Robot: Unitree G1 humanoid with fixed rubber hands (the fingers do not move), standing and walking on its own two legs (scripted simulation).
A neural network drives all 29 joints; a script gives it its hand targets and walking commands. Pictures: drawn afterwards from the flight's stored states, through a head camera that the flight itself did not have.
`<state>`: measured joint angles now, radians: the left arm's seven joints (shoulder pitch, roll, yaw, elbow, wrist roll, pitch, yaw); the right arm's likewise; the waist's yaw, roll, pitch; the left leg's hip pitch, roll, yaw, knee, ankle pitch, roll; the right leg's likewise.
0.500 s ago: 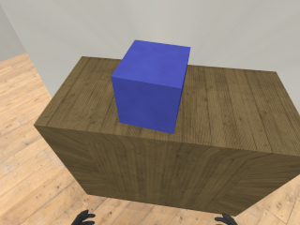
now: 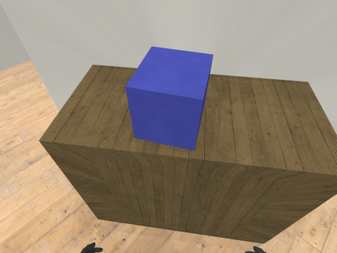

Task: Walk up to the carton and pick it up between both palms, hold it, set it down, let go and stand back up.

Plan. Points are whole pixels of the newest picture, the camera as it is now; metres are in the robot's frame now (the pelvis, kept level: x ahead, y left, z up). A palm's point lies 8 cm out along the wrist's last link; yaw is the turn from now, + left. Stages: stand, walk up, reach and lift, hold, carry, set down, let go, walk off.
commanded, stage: stand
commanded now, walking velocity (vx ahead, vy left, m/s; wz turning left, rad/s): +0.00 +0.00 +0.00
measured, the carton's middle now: (172, 97) +0.54 +0.01 +0.07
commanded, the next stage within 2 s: walk up in 0.88 s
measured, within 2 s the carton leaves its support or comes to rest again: neither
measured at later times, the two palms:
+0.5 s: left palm out of the picture +0.09 +0.23 -0.11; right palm out of the picture +0.09 -0.23 -0.11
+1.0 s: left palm out of the picture +0.04 +0.23 -0.12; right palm out of the picture +0.04 -0.23 -0.12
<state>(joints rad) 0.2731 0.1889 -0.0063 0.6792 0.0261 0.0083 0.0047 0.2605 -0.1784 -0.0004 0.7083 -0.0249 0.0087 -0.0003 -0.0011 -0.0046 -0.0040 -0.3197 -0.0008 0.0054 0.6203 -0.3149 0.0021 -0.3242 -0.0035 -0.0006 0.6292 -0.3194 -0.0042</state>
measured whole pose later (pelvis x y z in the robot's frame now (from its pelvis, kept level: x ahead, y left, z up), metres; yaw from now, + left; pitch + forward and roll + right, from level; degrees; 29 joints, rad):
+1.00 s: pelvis +0.00 +0.00 +0.01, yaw +0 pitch +0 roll +0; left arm 0.31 0.17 0.02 0.92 0.02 -0.01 0.03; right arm 0.28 -0.17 -0.03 0.96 -0.01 0.00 -0.03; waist 0.00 0.00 0.02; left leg -0.23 0.00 0.01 0.49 -0.26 0.00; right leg -0.23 0.00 0.00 0.50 -0.26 0.00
